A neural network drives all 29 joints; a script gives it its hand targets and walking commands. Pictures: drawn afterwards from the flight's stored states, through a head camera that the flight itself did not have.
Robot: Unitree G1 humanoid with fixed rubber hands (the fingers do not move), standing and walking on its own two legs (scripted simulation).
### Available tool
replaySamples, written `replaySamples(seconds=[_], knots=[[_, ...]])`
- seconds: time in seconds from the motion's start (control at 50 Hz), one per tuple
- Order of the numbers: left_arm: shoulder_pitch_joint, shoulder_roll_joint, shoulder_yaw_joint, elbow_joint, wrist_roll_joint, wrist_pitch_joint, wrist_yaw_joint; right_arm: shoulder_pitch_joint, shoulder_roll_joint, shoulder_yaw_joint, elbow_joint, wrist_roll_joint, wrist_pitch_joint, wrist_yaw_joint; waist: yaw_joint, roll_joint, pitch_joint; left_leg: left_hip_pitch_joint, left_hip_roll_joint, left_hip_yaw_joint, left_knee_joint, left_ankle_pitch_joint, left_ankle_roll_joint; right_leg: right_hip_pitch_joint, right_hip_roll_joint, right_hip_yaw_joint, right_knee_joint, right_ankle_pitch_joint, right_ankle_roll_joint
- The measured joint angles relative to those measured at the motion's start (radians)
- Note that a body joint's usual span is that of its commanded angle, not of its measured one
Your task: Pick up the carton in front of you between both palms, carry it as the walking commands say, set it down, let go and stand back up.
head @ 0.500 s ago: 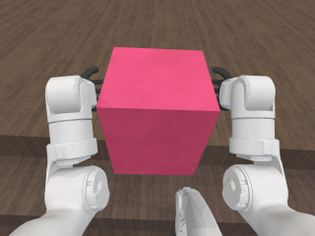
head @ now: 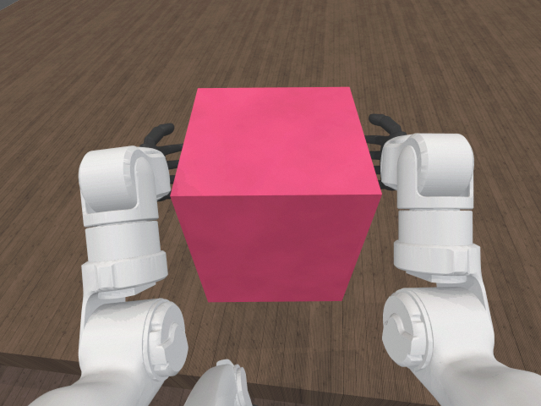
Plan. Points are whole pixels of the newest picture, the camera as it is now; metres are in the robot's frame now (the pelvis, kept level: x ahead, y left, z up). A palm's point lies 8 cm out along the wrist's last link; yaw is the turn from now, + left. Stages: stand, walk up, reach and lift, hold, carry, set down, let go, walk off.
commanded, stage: carry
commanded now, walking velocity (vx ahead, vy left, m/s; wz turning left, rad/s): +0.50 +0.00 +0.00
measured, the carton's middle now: (274, 201) +0.40 -0.02 +0.11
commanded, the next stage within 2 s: none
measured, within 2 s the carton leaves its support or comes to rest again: neither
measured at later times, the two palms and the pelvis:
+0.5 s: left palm out of the picture +0.70 +0.08 +0.38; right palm out of the picture +0.71 -0.22 +0.39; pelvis +0.33 -0.09 +0.19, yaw -2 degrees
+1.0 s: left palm out of the picture +0.98 +0.06 +0.52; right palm out of the picture +0.97 -0.24 +0.52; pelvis +0.61 -0.07 +0.30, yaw -2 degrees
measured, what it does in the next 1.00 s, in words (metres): climbs: right foot 0.18 m higher, then left foot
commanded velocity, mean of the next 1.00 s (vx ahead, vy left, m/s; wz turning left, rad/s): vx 0.50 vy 0.00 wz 0.00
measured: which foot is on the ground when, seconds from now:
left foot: down 0.00-0.46, up 0.48-0.98, down 1.00-1.00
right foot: up 0.00-0.42, down 0.44-1.00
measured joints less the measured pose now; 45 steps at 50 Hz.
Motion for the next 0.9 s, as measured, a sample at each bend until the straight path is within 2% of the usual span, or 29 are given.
replaySamples(seconds=[0.02, 0.04, 0.06, 0.08, 0.12, 0.16, 0.22, 0.3, 0.32, 0.34, 0.38, 0.42, 0.44, 0.46, 0.48, 0.52, 0.54, 0.56, 0.58, 0.62, 0.64, 0.68, 0.72, 0.8, 0.9], knots=[[0.001, 0.007, 0.012, -0.001, 0.013, 0.008, -0.012, 0.001, 0.003, 0.021, 0.009, 0.017, 0.0, -0.014, -0.053, -0.007, 0.02, 0.087, -0.024, 0.005, -0.088, 0.061, -0.053, -0.085, -0.01, 0.048, 0.221, 0.053, -0.001], [-0.005, 0.013, 0.028, 0.0, 0.02, 0.009, -0.032, 0.004, 0.005, 0.042, 0.015, 0.033, -0.008, -0.029, -0.09, -0.016, 0.042, 0.136, -0.037, 0.008, -0.122, 0.04, -0.07, -0.207, 0.029, 0.14, 0.532, 0.023, 0.013], [-0.007, 0.017, 0.045, 0.001, 0.036, 0.008, -0.046, 0.014, 0.01, 0.06, 0.019, 0.047, -0.022, -0.039, -0.119, -0.029, 0.062, 0.181, -0.044, 0.009, -0.154, 0.012, -0.066, -0.33, 0.093, 0.211, 0.848, -0.013, 0.016], [0.0, 0.016, 0.063, -0.004, 0.052, 0.009, -0.057, 0.034, 0.018, 0.076, 0.016, 0.061, -0.032, -0.049, -0.145, -0.044, 0.076, 0.231, -0.05, 0.01, -0.197, 0.003, -0.064, -0.434, 0.153, 0.243, 1.109, -0.045, 0.007], [0.025, -0.003, 0.085, -0.028, 0.073, 0.017, -0.064, 0.078, 0.024, 0.092, -0.011, 0.085, -0.033, -0.063, -0.175, -0.058, 0.097, 0.347, -0.058, 0.003, -0.315, 0.016, -0.074, -0.605, 0.229, 0.226, 1.429, -0.09, -0.025], [0.042, -0.024, 0.084, -0.069, 0.085, 0.025, -0.065, 0.096, 0.017, 0.091, -0.04, 0.106, -0.028, -0.07, -0.183, -0.046, 0.117, 0.468, -0.054, -0.011, -0.448, 0.045, -0.094, -0.748, 0.249, 0.174, 1.539, -0.126, -0.053], [0.03, -0.031, 0.071, -0.113, 0.093, 0.026, -0.066, 0.073, 0.005, 0.074, -0.062, 0.125, -0.035, -0.074, -0.177, -0.022, 0.124, 0.622, -0.029, -0.037, -0.621, 0.073, -0.106, -0.929, 0.216, 0.099, 1.536, -0.202, -0.089], [-0.012, -0.003, 0.051, -0.098, 0.09, 0.027, -0.068, 0.013, 0.005, 0.042, -0.026, 0.115, -0.049, -0.068, -0.171, -0.021, 0.072, 0.789, 0.016, -0.076, -0.795, 0.077, -0.133, -1.197, 0.158, 0.087, 1.723, -0.442, -0.116], [-0.022, 0.0, 0.042, -0.076, 0.093, 0.024, -0.068, 0.005, 0.0, 0.034, -0.011, 0.111, -0.048, -0.063, -0.16, -0.019, 0.06, 0.84, 0.034, -0.085, -0.85, 0.081, -0.142, -1.244, 0.137, 0.08, 1.684, -0.451, -0.115], [-0.028, 0.0, 0.031, -0.055, 0.097, 0.024, -0.067, 0.0, -0.006, 0.025, 0.006, 0.107, -0.044, -0.056, -0.144, -0.011, 0.047, 0.897, 0.057, -0.09, -0.922, 0.096, -0.144, -1.265, 0.116, 0.057, 1.577, -0.436, -0.111], [-0.04, 0.001, 0.007, -0.009, 0.098, 0.032, -0.058, -0.013, -0.014, 0.0, 0.044, 0.09, -0.028, -0.04, -0.104, 0.012, 0.007, 0.99, 0.11, -0.094, -1.068, 0.152, -0.129, -1.231, 0.092, -0.018, 1.278, -0.361, -0.115], [-0.053, 0.008, -0.021, 0.052, 0.085, 0.033, -0.043, -0.014, -0.02, -0.025, 0.076, 0.07, -0.015, -0.023, -0.051, 0.006, -0.031, 1.022, 0.15, -0.096, -1.096, 0.224, -0.124, -1.105, 0.117, -0.077, 1.005, -0.288, -0.123], [-0.052, 0.009, -0.037, 0.08, 0.074, 0.03, -0.035, -0.008, -0.02, -0.038, 0.09, 0.056, -0.011, -0.013, -0.014, -0.006, -0.042, 1.01, 0.165, -0.103, -1.033, 0.256, -0.126, -1.012, 0.144, -0.091, 0.878, -0.262, -0.121], [-0.044, 0.005, -0.057, 0.1, 0.063, 0.021, -0.02, -0.003, -0.021, -0.045, 0.104, 0.038, -0.013, -0.004, 0.034, -0.001, -0.034, 0.965, 0.189, -0.122, -0.891, 0.291, -0.122, -0.958, 0.163, -0.107, 0.843, -0.226, -0.106], [-0.037, 0.001, -0.076, 0.117, 0.055, 0.01, -0.014, 0.005, -0.025, -0.058, 0.115, 0.024, -0.018, 0.009, 0.076, -0.007, -0.022, 0.864, 0.174, -0.186, -0.635, 0.289, -0.131, -0.924, 0.168, -0.111, 0.839, -0.228, -0.093], [0.0, -0.018, -0.106, 0.129, 0.038, -0.009, 0.003, 0.028, -0.03, -0.081, 0.131, 0.003, -0.029, 0.03, 0.139, -0.003, 0.004, 0.633, 0.072, -0.309, -0.059, 0.269, -0.124, -0.846, 0.175, -0.108, 0.795, -0.25, -0.08], [0.028, -0.025, -0.119, 0.123, 0.028, -0.012, 0.009, 0.045, -0.025, -0.09, 0.129, -0.007, -0.028, 0.034, 0.16, 0.009, 0.016, 0.54, 0.03, -0.329, 0.153, 0.259, -0.11, -0.796, 0.183, -0.109, 0.751, -0.253, -0.075], [0.053, -0.027, -0.129, 0.113, 0.015, -0.014, 0.013, 0.063, -0.017, -0.095, 0.118, -0.016, -0.025, 0.036, 0.173, 0.019, 0.026, 0.464, 0.004, -0.33, 0.293, 0.296, -0.094, -0.745, 0.191, -0.109, 0.699, -0.25, -0.069], [0.074, -0.026, -0.137, 0.099, 0.003, -0.013, 0.016, 0.08, -0.007, -0.094, 0.099, -0.024, -0.019, 0.037, 0.178, 0.023, 0.029, 0.412, -0.009, -0.331, 0.392, 0.363, -0.078, -0.701, 0.198, -0.108, 0.647, -0.242, -0.063], [0.083, -0.022, -0.145, 0.079, -0.013, -0.017, 0.02, 0.098, 0.003, -0.093, 0.051, -0.031, -0.008, 0.037, 0.171, 0.019, 0.043, 0.324, -0.018, -0.309, 0.477, 0.268, -0.063, -0.619, 0.197, -0.105, 0.547, -0.231, -0.061], [0.079, -0.021, -0.146, 0.069, -0.018, -0.022, 0.021, 0.1, 0.003, -0.094, 0.026, -0.025, -0.005, 0.046, 0.166, 0.014, 0.054, 0.291, -0.016, -0.287, 0.459, 0.195, -0.061, -0.58, 0.193, -0.1, 0.499, -0.224, -0.059], [0.067, -0.021, -0.142, 0.043, -0.021, -0.033, 0.022, 0.095, -0.001, -0.087, -0.016, -0.019, -0.005, 0.048, 0.154, 0.003, 0.065, 0.244, -0.008, -0.24, 0.313, 0.062, -0.063, -0.509, 0.181, -0.089, 0.404, -0.208, -0.054], [0.051, -0.026, -0.123, 0.017, -0.014, -0.038, 0.023, 0.082, -0.009, -0.075, -0.044, -0.012, -0.005, 0.048, 0.139, 0.002, 0.057, 0.211, 0.003, -0.199, 0.137, 0.028, -0.071, -0.453, 0.172, -0.079, 0.321, -0.194, -0.046], [0.025, -0.033, -0.079, -0.016, 0.004, -0.03, 0.02, 0.068, -0.016, -0.045, -0.065, 0.003, -0.009, 0.044, 0.104, 0.014, 0.009, 0.188, 0.036, -0.158, -0.161, 0.123, -0.095, -0.347, 0.173, -0.064, 0.195, -0.194, -0.023], [0.013, -0.029, -0.069, 0.025, 0.031, -0.008, 0.001, 0.066, -0.03, -0.02, -0.017, 0.018, 0.003, 0.038, 0.059, 0.022, -0.064, 0.289, 0.054, -0.125, -0.511, 0.234, -0.115, -0.206, 0.179, -0.05, 0.112, -0.251, 0.009]])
